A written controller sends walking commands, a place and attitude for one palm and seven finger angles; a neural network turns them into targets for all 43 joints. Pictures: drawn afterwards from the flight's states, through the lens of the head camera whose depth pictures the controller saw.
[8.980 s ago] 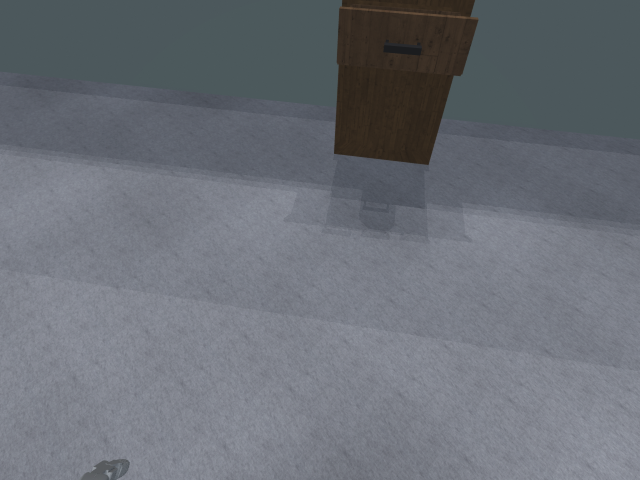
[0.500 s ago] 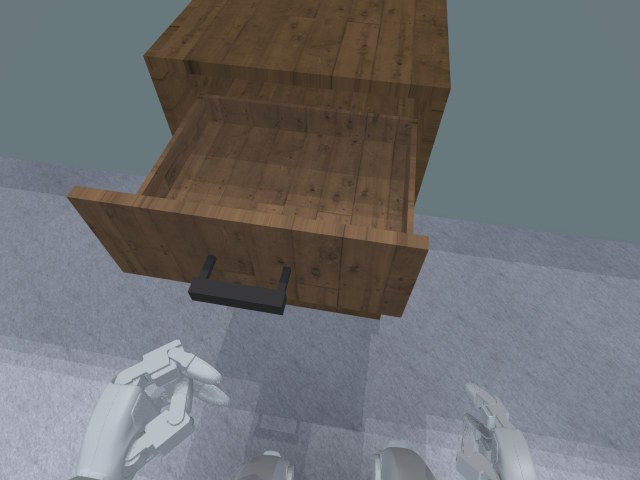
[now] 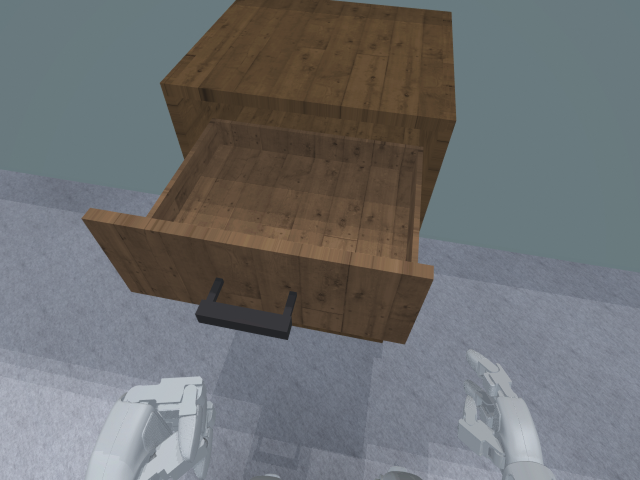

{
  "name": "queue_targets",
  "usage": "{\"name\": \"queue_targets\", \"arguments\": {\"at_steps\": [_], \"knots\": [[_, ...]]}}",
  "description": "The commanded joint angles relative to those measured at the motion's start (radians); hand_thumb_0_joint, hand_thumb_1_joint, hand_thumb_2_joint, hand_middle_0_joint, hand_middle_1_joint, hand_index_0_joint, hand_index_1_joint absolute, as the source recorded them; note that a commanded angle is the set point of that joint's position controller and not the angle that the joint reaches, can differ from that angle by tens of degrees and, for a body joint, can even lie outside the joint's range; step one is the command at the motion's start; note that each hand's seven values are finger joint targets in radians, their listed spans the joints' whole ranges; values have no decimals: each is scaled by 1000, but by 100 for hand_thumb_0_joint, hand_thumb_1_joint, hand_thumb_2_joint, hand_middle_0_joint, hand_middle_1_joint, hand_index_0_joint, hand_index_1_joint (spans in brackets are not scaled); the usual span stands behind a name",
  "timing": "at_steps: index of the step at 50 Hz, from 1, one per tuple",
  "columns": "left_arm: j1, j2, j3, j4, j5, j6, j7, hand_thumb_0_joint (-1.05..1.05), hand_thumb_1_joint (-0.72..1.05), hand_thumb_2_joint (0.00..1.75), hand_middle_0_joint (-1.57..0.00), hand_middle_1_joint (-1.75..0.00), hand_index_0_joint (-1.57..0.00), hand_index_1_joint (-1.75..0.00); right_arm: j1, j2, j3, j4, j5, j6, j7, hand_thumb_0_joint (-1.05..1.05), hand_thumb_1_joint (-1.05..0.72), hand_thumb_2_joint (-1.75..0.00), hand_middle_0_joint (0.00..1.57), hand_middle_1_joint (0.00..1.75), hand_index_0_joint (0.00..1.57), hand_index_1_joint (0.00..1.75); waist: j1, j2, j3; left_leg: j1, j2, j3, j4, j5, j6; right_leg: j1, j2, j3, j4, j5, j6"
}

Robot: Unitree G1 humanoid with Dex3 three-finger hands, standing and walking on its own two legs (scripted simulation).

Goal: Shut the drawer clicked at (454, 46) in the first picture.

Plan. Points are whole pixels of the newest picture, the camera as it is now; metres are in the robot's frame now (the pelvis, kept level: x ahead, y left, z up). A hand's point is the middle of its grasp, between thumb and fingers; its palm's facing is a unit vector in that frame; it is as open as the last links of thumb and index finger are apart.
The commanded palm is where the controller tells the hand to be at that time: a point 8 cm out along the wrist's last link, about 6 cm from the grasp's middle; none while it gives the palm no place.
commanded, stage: raise the hand and make a fist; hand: left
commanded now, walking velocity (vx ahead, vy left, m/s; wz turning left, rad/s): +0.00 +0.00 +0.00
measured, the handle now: (249, 305) +0.34 +0.13 +0.01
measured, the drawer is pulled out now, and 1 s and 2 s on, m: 0.29 0.29 0.29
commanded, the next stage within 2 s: bring the fist close to the handle in 0.56 s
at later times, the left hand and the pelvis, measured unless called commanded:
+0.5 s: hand (203, 443) +0.15 +0.12 +0.10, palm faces -0.09 -1.00 -0.02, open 3.3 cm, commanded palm +0.11 +0.17 +0.11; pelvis +0.00 -0.01 +0.01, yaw +0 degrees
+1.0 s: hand (223, 425) +0.17 +0.11 +0.07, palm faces -0.14 -0.99 +0.00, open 3.3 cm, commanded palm +0.15 +0.17 +0.07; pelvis +0.00 +0.00 -0.01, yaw +0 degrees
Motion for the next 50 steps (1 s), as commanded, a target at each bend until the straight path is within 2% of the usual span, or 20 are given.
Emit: {"name": "queue_targets", "arguments": {"at_steps": [1,3,6,10,11,14,19,22,25,27,30,32,35,38,41,42,44,47,48,50], "knots": [[50,63,41,-259,-13,-68,-3,0,90,90,-140,-160,-140,-160,-47,-119,-59,-169,8,-61,-7,0,-90,-90,20,30,20,30,-13,-13,-116,25,-2,8,-195,371,14,206,30,-22,-128,204,-32],[84,46,27,-266,-14,-65,-7,0,90,90,-140,-160,-140,-160,-50,-114,-56,-171,8,-66,-3,0,-90,-90,20,30,20,30,-8,-5,-111,26,-4,9,-201,369,13,215,26,-21,-134,203,-31],[105,53,38,-266,-13,-53,-9,0,90,90,-140,-160,-140,-160,-58,-112,-60,-168,12,-67,-7,0,-90,-90,20,30,20,30,-4,-34,-102,24,-3,11,-203,384,15,235,25,-17,-141,229,-30],[85,38,25,-250,-15,-46,-13,0,90,90,-140,-160,-140,-160,-63,-114,-54,-162,11,-69,-13,0,-90,-90,20,30,20,30,-15,-55,-51,1,-10,13,-212,312,15,221,23,-14,-163,166,-27],[70,61,44,-250,-16,-46,-12,0,90,90,-140,-160,-140,-160,-68,-117,-57,-164,12,-70,-17,0,-90,-90,20,30,20,30,-14,-59,-49,-6,-11,14,-210,302,17,222,24,-8,-167,156,-28],[95,60,68,-237,-26,-56,-15,0,90,90,-140,-160,-140,-160,-65,-112,-57,-156,12,-72,-20,0,-90,-90,20,30,20,30,-3,-50,-76,-3,-15,21,-207,302,15,242,19,1,-171,157,-29],[85,68,84,-240,-45,-80,-25,0,90,90,-140,-160,-140,-160,-62,-112,-58,-145,12,-85,-21,0,-90,-90,20,30,20,30,-2,-28,-94,9,-15,23,-204,322,14,257,17,9,-174,178,-31],[63,55,58,-242,-43,-83,-33,0,90,90,-140,-160,-140,-160,-62,-118,-56,-141,13,-94,-20,0,-90,-90,20,30,20,30,-15,-10,-87,21,-15,22,-204,329,16,243,19,3,-173,188,-29],[55,54,50,-226,-38,-81,-32,0,90,90,-140,-160,-140,-160,-61,-120,-58,-139,13,-99,-20,0,-90,-90,20,30,20,30,-19,-40,-61,12,-12,19,-206,298,16,227,19,5,-183,151,-27],[80,72,76,-217,-32,-71,-27,0,90,90,-140,-160,-140,-160,-67,-118,-59,-139,12,-95,-20,0,-90,-90,20,30,20,30,-7,-34,-70,8,-13,21,-212,300,15,240,19,3,-179,151,-30],[63,66,72,-221,-33,-63,-24,0,90,90,-140,-160,-140,-160,-76,-117,-56,-143,12,-88,-21,0,-90,-90,20,30,20,30,-9,-36,-54,-4,-16,23,-214,267,15,234,17,8,-190,112,-29],[71,78,99,-210,-39,-59,-21,0,90,90,-140,-160,-140,-160,-79,-115,-57,-140,13,-84,-25,0,-90,-90,20,30,20,30,-3,-41,-64,-3,-15,23,-216,268,15,244,19,12,-192,110,-31],[40,41,58,-185,-44,-66,-29,0,90,90,-140,-160,-140,-160,-78,-120,-51,-137,10,-87,-25,0,-90,-90,20,30,20,30,-21,-38,-29,-15,-16,23,-206,256,14,214,18,11,-194,103,-28],[-22,36,40,-146,-39,-85,-34,0,90,90,-140,-160,-140,-160,-69,-131,-49,-131,6,-93,-26,0,-90,-90,20,30,20,30,-36,-58,-23,-35,-17,16,-192,221,15,176,20,13,-188,51,-27],[-95,61,44,-136,-25,-100,-29,0,90,90,-140,-160,-140,-160,-62,-140,-49,-126,3,-97,-27,0,-90,-90,20,30,20,30,-42,-29,-48,-42,-17,12,-179,206,15,151,22,13,-167,32,-30],[-102,62,52,-135,-23,-105,-27,0,90,90,-140,-160,-140,-160,-56,-139,-49,-125,0,-98,-26,0,-90,-90,20,30,20,30,-38,-21,-84,-36,-18,12,-174,218,14,159,20,12,-155,47,-31],[-96,42,33,-128,-18,-104,-21,0,90,90,-140,-160,-140,-160,-55,-139,-48,-130,1,-93,-24,0,-90,-90,20,30,20,30,-34,9,-101,-25,-17,13,-173,248,12,153,22,1,-135,87,-34],[-94,35,33,-104,-13,-92,-4,0,90,90,-140,-160,-140,-160,-51,-138,-51,-131,-2,-85,-20,0,-90,-90,20,30,20,30,-27,-16,-137,-31,-15,7,-169,293,10,164,24,-10,-110,136,-35],[-105,29,21,-97,-8,-88,2,0,90,90,-140,-160,-140,-160,-55,-140,-49,-132,-2,-81,-18,0,-90,-90,20,30,20,30,-29,-6,-121,-40,-14,7,-168,289,7,153,24,-11,-107,132,-35],[-115,37,30,-71,1,-83,13,0,90,90,-140,-160,-140,-160,-50,-142,-52,-130,-5,-72,-18,0,-90,-90,20,30,20,30,-31,-32,-120,-56,-13,8,-159,293,7,146,23,-8,-102,140,-35]]}}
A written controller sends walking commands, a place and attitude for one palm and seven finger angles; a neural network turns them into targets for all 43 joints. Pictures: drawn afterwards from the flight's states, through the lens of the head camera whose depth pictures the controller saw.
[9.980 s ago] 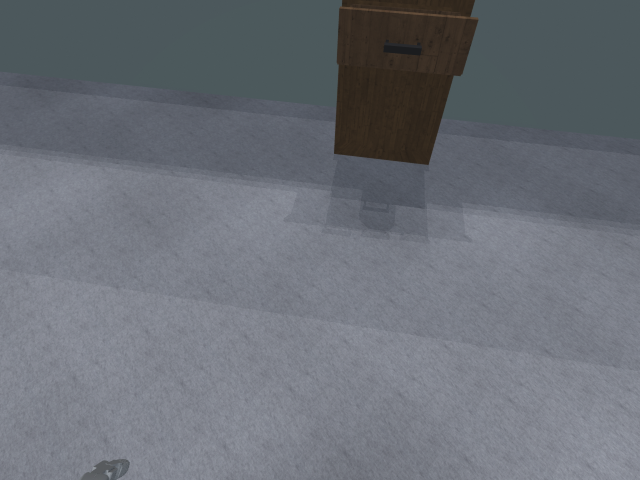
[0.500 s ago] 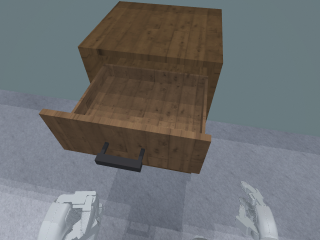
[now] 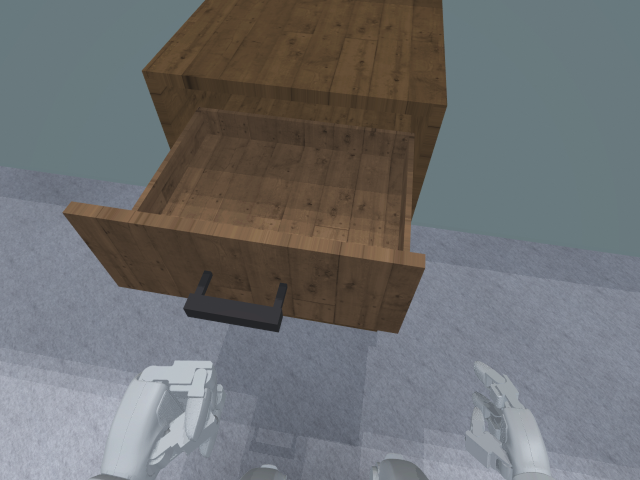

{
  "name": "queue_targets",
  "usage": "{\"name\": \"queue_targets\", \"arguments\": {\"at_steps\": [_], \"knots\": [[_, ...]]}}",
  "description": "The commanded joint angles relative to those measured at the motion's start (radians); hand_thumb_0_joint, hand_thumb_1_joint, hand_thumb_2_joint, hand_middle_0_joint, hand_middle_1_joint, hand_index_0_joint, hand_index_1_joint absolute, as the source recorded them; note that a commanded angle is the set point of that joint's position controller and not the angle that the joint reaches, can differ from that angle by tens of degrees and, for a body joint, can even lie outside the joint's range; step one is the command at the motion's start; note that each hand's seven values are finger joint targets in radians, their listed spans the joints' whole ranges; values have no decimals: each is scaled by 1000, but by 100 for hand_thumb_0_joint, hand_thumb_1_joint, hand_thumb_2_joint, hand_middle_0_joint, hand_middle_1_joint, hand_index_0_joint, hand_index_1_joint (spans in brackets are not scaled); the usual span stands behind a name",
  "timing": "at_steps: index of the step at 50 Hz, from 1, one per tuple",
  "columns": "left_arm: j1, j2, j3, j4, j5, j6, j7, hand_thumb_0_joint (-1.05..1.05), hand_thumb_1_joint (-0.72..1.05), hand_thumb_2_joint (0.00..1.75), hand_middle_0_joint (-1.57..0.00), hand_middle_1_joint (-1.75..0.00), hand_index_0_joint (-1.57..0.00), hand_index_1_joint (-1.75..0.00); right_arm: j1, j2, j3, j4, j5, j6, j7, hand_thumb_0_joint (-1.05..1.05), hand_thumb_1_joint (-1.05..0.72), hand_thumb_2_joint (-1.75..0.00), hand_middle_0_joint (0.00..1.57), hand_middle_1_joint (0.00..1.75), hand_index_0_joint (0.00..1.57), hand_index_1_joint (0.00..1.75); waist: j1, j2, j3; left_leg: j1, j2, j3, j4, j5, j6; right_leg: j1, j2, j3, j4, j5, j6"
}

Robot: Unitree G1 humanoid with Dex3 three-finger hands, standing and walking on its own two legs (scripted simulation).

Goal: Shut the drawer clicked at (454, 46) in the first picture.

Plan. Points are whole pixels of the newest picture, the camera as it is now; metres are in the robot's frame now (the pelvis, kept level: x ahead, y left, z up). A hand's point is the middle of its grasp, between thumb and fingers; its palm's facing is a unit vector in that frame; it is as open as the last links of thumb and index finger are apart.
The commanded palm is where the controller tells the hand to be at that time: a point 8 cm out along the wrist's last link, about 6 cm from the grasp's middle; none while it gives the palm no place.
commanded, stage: bring the fist close to the handle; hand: left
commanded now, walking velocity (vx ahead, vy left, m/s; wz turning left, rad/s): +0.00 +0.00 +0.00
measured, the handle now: (239, 298) +0.34 +0.13 +0.01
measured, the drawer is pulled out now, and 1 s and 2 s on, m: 0.29 0.29 0.26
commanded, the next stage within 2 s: push the drawer shut in 1.06 s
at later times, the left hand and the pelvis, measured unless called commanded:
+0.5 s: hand (237, 401) +0.21 +0.11 +0.03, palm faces -0.14 -0.99 +0.00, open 3.3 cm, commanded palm +0.20 +0.16 +0.03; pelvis +0.00 +0.00 -0.03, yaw +0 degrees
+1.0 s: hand (243, 389) +0.23 +0.11 +0.01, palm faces -0.16 -0.99 -0.01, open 3.3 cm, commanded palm +0.21 +0.16 +0.01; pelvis -0.01 +0.00 -0.04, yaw +0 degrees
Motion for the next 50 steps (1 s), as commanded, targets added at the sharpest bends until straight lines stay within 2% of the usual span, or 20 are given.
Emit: {"name": "queue_targets", "arguments": {"at_steps": [1,5,6,10,12,18,19,24,26,31,32,33,35,37,39,41,43,46,48,50], "knots": [[9,47,31,-175,9,-61,24,0,90,90,-140,-160,-140,-160,-68,-117,-53,-176,-1,-46,-1,0,-90,-90,20,30,20,30,-6,-29,-128,-21,-12,8,-187,293,13,189,26,-11,-132,143,-30],[-33,32,11,-169,16,-75,36,0,90,90,-140,-160,-140,-160,-64,-120,-51,-181,-6,-38,4,0,-90,-90,20,30,20,30,-13,-25,-144,-42,-13,10,-167,283,12,164,22,-7,-114,135,-30],[-45,54,34,-163,19,-84,43,0,90,90,-140,-160,-140,-160,-66,-121,-54,-175,-6,-37,2,0,-90,-90,20,30,20,30,-11,-29,-155,-46,-10,8,-160,295,11,160,24,-9,-100,143,-32],[-73,19,-12,-152,28,-111,47,0,90,90,-140,-160,-140,-160,-60,-124,-51,-175,-12,-38,10,0,-90,-90,20,30,20,30,-21,1,-173,-54,-11,7,-134,295,9,114,20,-10,-74,141,-34],[-72,23,-2,-140,31,-120,53,0,90,90,-140,-160,-140,-160,-53,-124,-56,-171,-16,-35,11,0,-90,-90,20,30,20,30,-17,-17,-211,-61,-10,5,-120,324,9,123,20,-8,-57,170,-35],[-100,32,14,-95,39,-120,58,0,90,90,-140,-160,-140,-160,-56,-126,-61,-168,-17,-14,12,0,-90,-90,20,30,20,30,-18,-46,-238,-108,-11,9,-83,313,8,104,18,2,-31,178,-35],[-104,25,7,-99,38,-122,56,0,90,90,-140,-160,-140,-160,-59,-126,-60,-170,-18,-12,13,0,-90,-90,20,30,20,30,-18,-26,-244,-111,-13,12,-78,316,8,101,17,3,-27,182,-36],[-174,17,-10,-81,40,-134,57,0,90,90,-140,-160,-140,-160,-56,-130,-58,-164,-21,-4,13,0,-90,-90,20,30,20,30,-35,-26,-250,-136,-12,9,-47,296,9,57,16,6,-9,164,-35],[-194,35,10,-62,44,-138,60,0,90,90,-140,-160,-140,-160,-58,-132,-59,-158,-22,-1,12,0,-90,-90,20,30,20,30,-34,-40,-258,-155,-13,9,-32,291,10,52,16,11,0,162,-37],[-260,40,16,-14,47,-136,62,0,90,90,-140,-160,-140,-160,-61,-136,-56,-152,-26,9,12,0,-90,-90,20,30,20,30,-38,-22,-272,-191,-16,10,-5,271,11,24,14,18,18,143,-38],[-257,47,32,-4,46,-137,62,0,90,90,-140,-160,-140,-160,-62,-138,-57,-150,-26,11,12,0,-90,-90,20,30,20,30,-31,-21,-289,-191,-16,12,-2,268,10,22,14,17,24,140,-38],[-273,25,7,-5,43,-137,61,0,90,90,-140,-160,-140,-160,-62,-137,-55,-152,-27,12,13,0,-90,-90,20,30,20,30,-37,-21,-293,-191,-17,11,0,273,11,21,12,17,26,150,-38],[-242,56,41,-32,31,-134,60,0,90,90,-140,-160,-140,-160,-58,-137,-58,-162,-24,18,14,0,-90,-90,20,30,20,30,-18,-14,-337,-183,-18,19,-4,296,11,66,10,25,21,179,-38],[-253,69,54,-48,27,-125,59,0,90,90,-140,-160,-140,-160,-57,-135,-56,-163,-23,25,13,0,-90,-90,20,30,20,30,-15,-4,-360,-180,-19,20,-7,312,12,94,9,29,21,205,-39],[-260,43,27,-49,22,-117,57,0,90,90,-140,-160,-140,-160,-56,-135,-54,-165,-19,30,13,0,-90,-90,20,30,20,30,-30,-13,-339,-178,-18,19,-9,299,14,79,10,26,10,192,-34],[-263,59,51,-5,19,-107,58,0,90,90,-140,-160,-140,-160,-57,-138,-54,-157,-19,34,8,0,-90,-90,20,30,20,30,-38,-61,-300,-214,-16,18,-7,257,15,71,13,28,-4,144,-32],[-304,34,17,-4,21,-109,52,0,90,90,-140,-160,-140,-160,-60,-141,-51,-156,-18,31,7,0,-90,-90,20,30,20,30,-49,-37,-278,-216,-17,15,-9,220,15,40,11,29,-11,97,-31],[-294,53,30,-7,23,-110,55,0,90,90,-140,-160,-140,-160,-58,-146,-54,-158,-18,28,5,0,-90,-90,20,30,20,30,-43,-42,-290,-203,-15,11,-16,226,16,39,12,20,-6,95,-33],[-266,38,13,-24,26,-113,56,0,90,90,-140,-160,-140,-160,-53,-142,-54,-164,-19,27,8,0,-90,-90,20,30,20,30,-31,-3,-313,-173,-16,11,-28,264,12,47,9,14,4,133,-37],[-261,43,18,-26,26,-112,62,0,90,90,-140,-160,-140,-160,-48,-141,-54,-163,-20,28,11,0,-90,-90,20,30,20,30,-34,-15,-308,-171,-16,11,-27,272,12,49,10,13,2,145,-36]]}}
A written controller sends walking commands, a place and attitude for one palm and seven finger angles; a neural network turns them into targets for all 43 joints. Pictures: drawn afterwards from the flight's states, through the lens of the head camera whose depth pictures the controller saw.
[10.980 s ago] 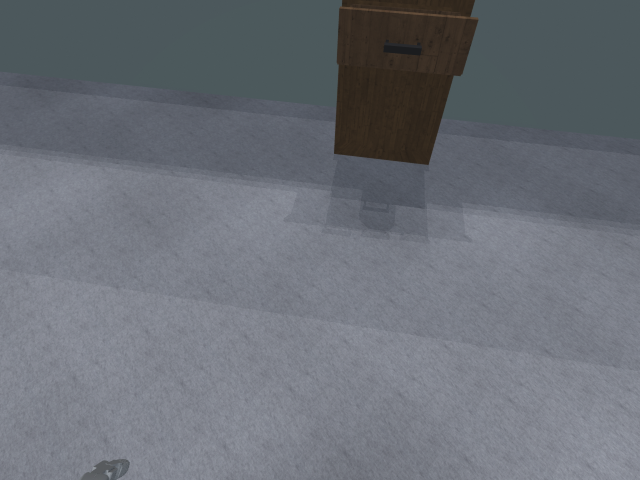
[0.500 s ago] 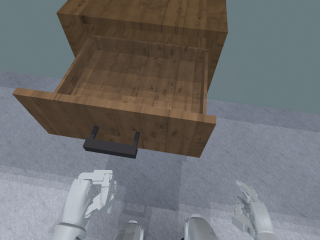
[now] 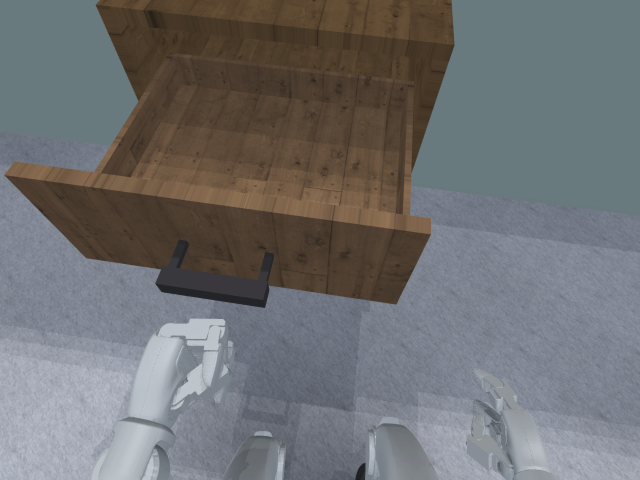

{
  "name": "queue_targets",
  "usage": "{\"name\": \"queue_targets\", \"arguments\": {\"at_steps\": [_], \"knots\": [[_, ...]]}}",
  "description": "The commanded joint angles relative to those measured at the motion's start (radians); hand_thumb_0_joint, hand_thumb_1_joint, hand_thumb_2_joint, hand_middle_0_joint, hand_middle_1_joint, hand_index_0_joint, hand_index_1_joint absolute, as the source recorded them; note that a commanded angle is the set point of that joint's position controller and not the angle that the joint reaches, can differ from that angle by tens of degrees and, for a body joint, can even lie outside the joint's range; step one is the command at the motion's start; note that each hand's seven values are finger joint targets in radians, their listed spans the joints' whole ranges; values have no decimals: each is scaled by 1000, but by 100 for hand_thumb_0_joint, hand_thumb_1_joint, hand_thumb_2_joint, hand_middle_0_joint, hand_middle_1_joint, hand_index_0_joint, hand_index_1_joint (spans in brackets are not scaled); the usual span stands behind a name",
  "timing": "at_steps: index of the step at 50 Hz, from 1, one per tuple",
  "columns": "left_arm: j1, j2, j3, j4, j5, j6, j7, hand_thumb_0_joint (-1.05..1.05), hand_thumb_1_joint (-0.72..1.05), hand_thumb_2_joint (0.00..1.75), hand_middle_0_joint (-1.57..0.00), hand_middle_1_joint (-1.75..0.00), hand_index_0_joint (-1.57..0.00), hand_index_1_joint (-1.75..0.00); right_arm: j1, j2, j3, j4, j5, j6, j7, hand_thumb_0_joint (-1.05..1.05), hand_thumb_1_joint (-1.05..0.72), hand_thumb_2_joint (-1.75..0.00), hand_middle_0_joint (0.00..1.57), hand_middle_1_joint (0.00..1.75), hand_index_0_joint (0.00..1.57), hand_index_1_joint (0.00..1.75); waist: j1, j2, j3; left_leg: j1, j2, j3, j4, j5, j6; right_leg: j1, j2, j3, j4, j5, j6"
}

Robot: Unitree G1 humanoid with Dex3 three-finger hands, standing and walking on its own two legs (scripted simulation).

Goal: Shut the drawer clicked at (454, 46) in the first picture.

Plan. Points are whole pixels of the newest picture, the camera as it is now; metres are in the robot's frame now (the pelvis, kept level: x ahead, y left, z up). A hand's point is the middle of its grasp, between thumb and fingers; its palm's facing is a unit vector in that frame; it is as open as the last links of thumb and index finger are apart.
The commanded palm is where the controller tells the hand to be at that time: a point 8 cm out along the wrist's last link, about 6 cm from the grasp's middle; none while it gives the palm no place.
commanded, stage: bring the fist close to the handle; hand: left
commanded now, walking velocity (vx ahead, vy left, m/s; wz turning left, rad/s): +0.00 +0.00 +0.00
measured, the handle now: (219, 270) +0.35 +0.13 +0.05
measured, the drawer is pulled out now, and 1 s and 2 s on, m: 0.29 0.26 0.11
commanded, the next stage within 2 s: push the drawer shut in 0.06 s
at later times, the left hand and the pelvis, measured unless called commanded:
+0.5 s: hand (239, 345) +0.27 +0.10 +0.04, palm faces -0.18 -0.98 -0.02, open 3.3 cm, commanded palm +0.26 +0.16 +0.05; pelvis +0.00 +0.00 +0.00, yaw +0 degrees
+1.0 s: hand (243, 318) +0.30 +0.10 +0.04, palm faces -0.19 -0.98 -0.03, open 2.9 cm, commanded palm +0.31 +0.15 +0.05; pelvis -0.02 +0.00 +0.00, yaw +1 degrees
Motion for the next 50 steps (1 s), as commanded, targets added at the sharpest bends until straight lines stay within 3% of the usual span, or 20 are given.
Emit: {"name": "queue_targets", "arguments": {"at_steps": [1,6,9,11,12,16,24,29,32,36,39,42,44,48,50], "knots": [[1,63,37,-222,-2,-72,10,0,90,90,-140,-160,-140,-160,-32,-125,-57,-167,1,-56,-4,0,-90,-90,20,30,20,30,-4,-19,-262,82,-12,14,-195,323,18,318,16,13,-164,192,-29],[-8,33,-2,-222,16,-80,28,0,90,90,-140,-160,-140,-160,-35,-124,-54,-175,-1,-51,1,0,-90,-90,20,30,20,30,-13,-20,-229,80,-12,9,-201,302,18,288,18,5,-162,161,-31],[-31,35,-6,-242,21,-89,33,0,90,90,-140,-160,-140,-160,-33,-124,-54,-174,-3,-50,2,0,-90,-90,20,30,20,30,-13,0,-250,90,-13,9,-197,306,16,285,15,8,-156,166,-32],[-71,50,5,-229,27,-91,41,0,90,90,-140,-160,-140,-160,-28,-127,-54,-165,-4,-48,-1,0,-90,-90,20,30,20,30,-25,-19,-236,87,-9,5,-190,307,18,271,19,5,-154,165,-31],[-82,44,2,-224,29,-94,41,0,90,90,-140,-160,-140,-160,-30,-126,-52,-163,-6,-48,-1,0,-90,-90,20,30,20,30,-18,6,-245,89,-12,7,-192,307,16,271,17,7,-152,162,-33],[-134,30,-18,-194,32,-80,41,0,90,90,-140,-160,-140,-160,-28,-130,-50,-157,-5,-45,-1,0,-90,-90,20,30,20,30,-29,-12,-254,98,-11,1,-193,311,18,269,17,3,-154,166,-32],[-212,37,15,-142,18,-36,42,0,90,90,-140,-160,-140,-160,-25,-129,-50,-144,-1,-26,-1,0,-90,-90,20,30,20,30,-14,-16,-303,120,-12,11,-210,354,17,334,14,9,-168,229,-30],[-353,9,-18,-102,25,-46,50,0,90,90,-140,-160,-140,-160,-26,-132,-47,-116,-2,-24,-3,0,-90,-90,20,30,20,30,-44,-7,-259,123,-7,0,-215,330,16,281,13,-1,-170,196,-29],[-411,11,-24,-99,31,-64,60,0,90,90,-140,-160,-140,-160,-21,-135,-50,-99,-7,-29,-4,0,-90,-90,20,30,20,30,-51,-5,-293,143,-5,-4,-208,346,17,273,12,0,-164,204,-30],[-504,45,4,-49,31,-76,62,0,90,90,-140,-160,-140,-160,-29,-142,-50,-72,-6,-30,-10,0,-90,-90,20,30,20,30,-59,-12,-284,119,-8,-2,-205,299,21,270,11,8,-176,162,-29],[-568,36,-2,-17,25,-76,55,0,90,90,-140,-160,-140,-160,-36,-143,-47,-55,-4,-28,-11,0,-90,-90,20,30,20,30,-56,10,-296,126,-12,-2,-216,280,21,275,9,11,-185,144,-30],[-610,43,14,31,17,-69,54,0,90,90,-140,-160,-140,-160,-37,-145,-47,-43,-2,-24,-12,0,-90,-90,20,30,20,30,-58,-9,-305,126,-12,-3,-224,272,22,283,10,12,-192,137,-28],[-662,37,8,37,11,-71,51,0,90,90,-140,-160,-140,-160,-45,-146,-45,-36,0,-24,-12,0,-90,-90,20,30,20,30,-55,27,-306,138,-14,-4,-236,250,19,273,8,12,-197,116,-30],[-764,33,9,112,8,-65,59,0,90,90,-140,-160,-140,-160,-41,-149,-42,-19,0,-19,-13,0,-90,-90,20,30,20,30,-73,-5,-292,129,-13,-10,-246,203,21,256,10,11,-206,82,-26],[-796,44,25,131,7,-72,61,0,90,90,-140,-160,-140,-160,-41,-151,-42,-15,0,-20,-13,0,-90,-90,20,30,20,30,-65,12,-302,132,-17,-7,-254,198,20,264,9,15,-209,79,-29]]}}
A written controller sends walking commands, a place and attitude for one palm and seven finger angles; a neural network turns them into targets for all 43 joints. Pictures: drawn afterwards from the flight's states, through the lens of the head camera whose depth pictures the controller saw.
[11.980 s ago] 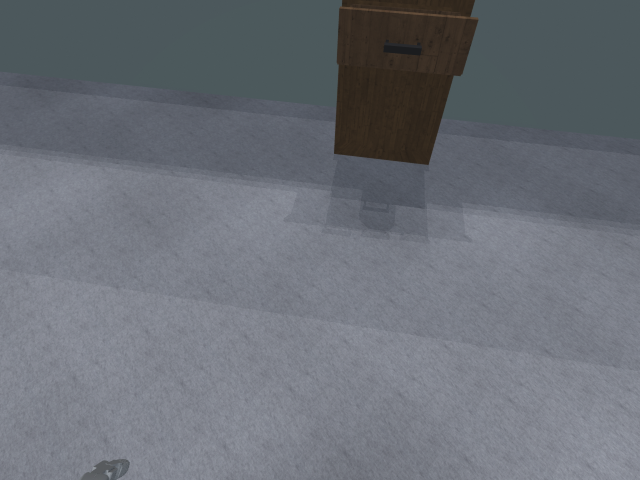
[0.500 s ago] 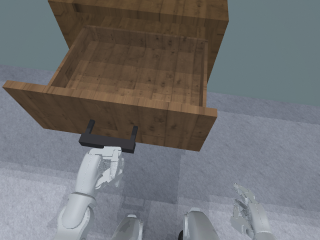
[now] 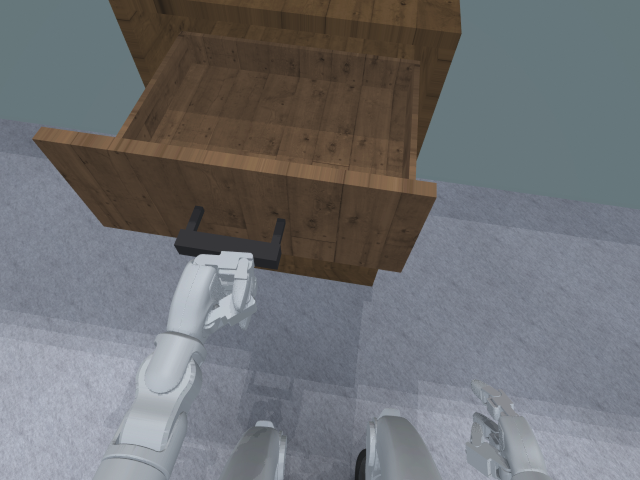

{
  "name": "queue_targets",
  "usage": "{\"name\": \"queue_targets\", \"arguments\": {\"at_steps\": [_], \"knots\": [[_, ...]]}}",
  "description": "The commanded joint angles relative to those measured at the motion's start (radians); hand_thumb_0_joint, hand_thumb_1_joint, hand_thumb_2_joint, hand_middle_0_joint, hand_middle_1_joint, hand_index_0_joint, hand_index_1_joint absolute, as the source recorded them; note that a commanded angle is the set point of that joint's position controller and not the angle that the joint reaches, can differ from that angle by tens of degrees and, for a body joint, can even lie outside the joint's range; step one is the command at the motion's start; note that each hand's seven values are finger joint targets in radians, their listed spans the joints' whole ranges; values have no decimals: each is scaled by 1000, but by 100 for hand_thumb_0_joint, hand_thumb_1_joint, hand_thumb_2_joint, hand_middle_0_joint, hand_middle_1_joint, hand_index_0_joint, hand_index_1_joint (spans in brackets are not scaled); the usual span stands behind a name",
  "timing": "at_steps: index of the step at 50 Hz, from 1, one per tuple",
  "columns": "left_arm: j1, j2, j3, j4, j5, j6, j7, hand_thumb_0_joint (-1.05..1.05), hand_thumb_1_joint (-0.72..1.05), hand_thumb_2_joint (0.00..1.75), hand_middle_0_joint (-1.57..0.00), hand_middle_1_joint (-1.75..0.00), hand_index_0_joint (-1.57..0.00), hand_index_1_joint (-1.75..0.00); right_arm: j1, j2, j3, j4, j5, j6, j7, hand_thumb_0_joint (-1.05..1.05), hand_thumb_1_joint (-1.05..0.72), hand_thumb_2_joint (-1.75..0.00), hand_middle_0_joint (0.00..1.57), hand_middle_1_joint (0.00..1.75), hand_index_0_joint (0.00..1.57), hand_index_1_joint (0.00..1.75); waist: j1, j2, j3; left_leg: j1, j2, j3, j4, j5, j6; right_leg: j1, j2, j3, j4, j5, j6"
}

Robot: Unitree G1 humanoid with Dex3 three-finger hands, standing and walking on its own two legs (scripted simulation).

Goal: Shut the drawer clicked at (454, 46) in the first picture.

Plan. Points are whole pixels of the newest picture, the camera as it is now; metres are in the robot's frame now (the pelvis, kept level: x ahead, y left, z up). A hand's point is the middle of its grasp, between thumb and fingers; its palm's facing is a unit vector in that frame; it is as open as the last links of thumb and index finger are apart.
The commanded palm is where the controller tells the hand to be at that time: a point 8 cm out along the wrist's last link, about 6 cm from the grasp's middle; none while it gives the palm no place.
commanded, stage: push the drawer shut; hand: left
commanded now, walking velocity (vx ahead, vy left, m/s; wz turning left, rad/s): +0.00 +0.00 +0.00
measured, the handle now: (233, 234) +0.40 +0.12 +0.04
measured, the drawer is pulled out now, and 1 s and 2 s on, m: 0.26 0.11 0.00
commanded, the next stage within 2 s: none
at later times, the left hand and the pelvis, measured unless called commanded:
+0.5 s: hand (264, 243) +0.40 +0.08 +0.03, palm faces -0.19 -0.98 -0.04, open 3.0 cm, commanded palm +0.40 +0.13 +0.04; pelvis +0.00 +0.00 +0.00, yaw -1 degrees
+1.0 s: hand (277, 199) +0.47 +0.07 +0.03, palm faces -0.16 -0.99 -0.04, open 2.9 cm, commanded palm +0.46 +0.12 +0.04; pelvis +0.00 +0.00 +0.00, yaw -2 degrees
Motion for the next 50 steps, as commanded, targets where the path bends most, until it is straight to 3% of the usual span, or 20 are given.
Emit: {"name": "queue_targets", "arguments": {"at_steps": [1,2,6,9,15,16,20,21,23,29,31,33,36,39,42,46,47,48,50], "knots": [[-383,44,53,-182,-5,-73,20,0,90,90,-140,-160,-140,-160,8,-146,-54,-120,2,-43,-7,0,-90,-90,20,30,20,30,-56,17,-330,142,2,-6,-230,151,13,254,26,14,-168,33,-35],[-404,19,36,-159,-5,-73,19,0,90,90,-140,-160,-140,-160,12,-144,-53,-115,0,-41,-5,0,-90,-90,20,30,20,30,-66,8,-337,144,1,-5,-228,155,15,257,26,16,-172,41,-33],[-500,62,86,-66,-11,-81,18,0,90,90,-140,-160,-140,-160,17,-149,-51,-100,2,-33,-8,0,-90,-90,20,30,20,30,-69,-25,-315,93,-1,5,-231,104,17,275,28,28,-184,0,-31],[-567,61,101,-25,-13,-91,15,0,90,90,-140,-160,-140,-160,23,-150,-54,-89,2,-28,-9,0,-90,-90,20,30,20,30,-65,10,-341,115,-3,8,-236,112,14,268,28,30,-181,11,-32],[-685,66,125,66,-17,-102,17,0,90,90,-140,-160,-140,-160,54,-154,-59,-62,-1,-18,-5,0,-90,-90,20,30,20,30,-78,16,-376,130,-1,7,-237,150,11,271,30,28,-176,49,-31],[-679,98,158,82,-15,-106,19,0,90,90,-140,-160,-140,-160,61,-159,-62,-60,-3,-17,-6,0,-90,-90,20,30,20,30,-70,0,-394,129,1,8,-233,169,13,284,32,30,-172,62,-32],[-730,64,143,124,-14,-119,18,0,90,90,-140,-160,-140,-160,81,-156,-67,-45,-5,-9,1,0,-90,-90,20,30,20,30,-81,4,-404,149,5,9,-237,206,9,284,33,26,-174,97,-31],[-724,87,161,140,-11,-121,19,0,90,90,-140,-160,-140,-160,90,-160,-68,-46,-6,-7,1,0,-90,-90,20,30,20,30,-74,7,-404,154,6,6,-239,222,9,285,37,23,-168,107,-35],[-775,60,142,162,-7,-129,21,0,90,90,-140,-160,-140,-160,96,-157,-68,-38,-8,-1,5,0,-90,-90,20,30,20,30,-88,16,-400,158,6,9,-239,218,7,272,36,24,-172,107,-32],[-872,103,194,264,6,-153,28,0,90,90,-140,-160,-140,-160,128,-160,-71,-12,-15,10,9,0,-90,-90,20,30,20,30,-101,-17,-395,113,3,23,-228,205,13,292,41,35,-179,111,-28],[-897,129,212,279,11,-165,27,0,90,90,-140,-160,-140,-160,136,-163,-70,-14,-16,13,7,0,-90,-90,20,30,20,30,-100,8,-402,121,2,23,-230,214,14,292,43,35,-174,120,-31],[-926,98,192,305,13,-167,22,0,90,90,-140,-160,-140,-160,143,-158,-71,-9,-17,18,11,0,-90,-90,20,30,20,30,-106,16,-426,137,4,23,-229,234,11,290,43,34,-170,139,-30],[-975,130,218,351,17,-174,22,0,90,90,-140,-160,-140,-160,160,-163,-72,0,-19,22,11,0,-90,-90,20,30,20,30,-114,10,-419,127,4,22,-222,242,13,286,48,35,-167,148,-31],[-1018,114,217,379,17,-180,18,0,90,90,-140,-160,-140,-160,172,-159,-73,9,-23,28,16,0,-90,-90,20,30,20,30,-116,41,-453,146,4,25,-219,268,9,285,47,36,-164,172,-31],[-1069,155,255,454,25,-183,19,0,90,90,-140,-160,-140,-160,189,-164,-70,19,-27,35,16,0,-90,-90,20,30,20,30,-133,-7,-437,99,2,28,-211,245,16,295,51,42,-168,167,-26],[-1145,193,282,505,31,-197,15,0,90,90,-140,-160,-140,-160,204,-167,-69,24,-30,39,17,0,-90,-90,20,30,20,30,-137,22,-449,92,1,29,-206,240,16,283,52,45,-160,164,-28],[-1177,171,258,515,39,-201,11,0,90,90,-140,-160,-140,-160,206,-164,-66,27,-31,42,19,0,-90,-90,20,30,20,30,-145,55,-452,111,1,28,-206,248,13,263,52,42,-157,166,-29],[-1196,157,255,543,38,-201,12,0,90,90,-140,-160,-140,-160,212,-164,-68,34,-33,45,21,0,-90,-90,20,30,20,30,-153,39,-455,113,3,24,-201,255,14,253,52,39,-154,169,-28],[-1224,194,288,558,36,-208,14,0,90,90,-140,-160,-140,-160,224,-167,-69,38,-36,48,23,0,-90,-90,20,30,20,30,-151,36,-478,99,1,30,-193,260,16,275,52,46,-156,180,-26]]}}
